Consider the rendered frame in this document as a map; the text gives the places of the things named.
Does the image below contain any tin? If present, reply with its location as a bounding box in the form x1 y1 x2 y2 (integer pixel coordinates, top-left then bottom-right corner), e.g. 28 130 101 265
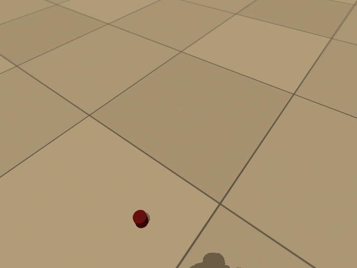
133 210 148 228

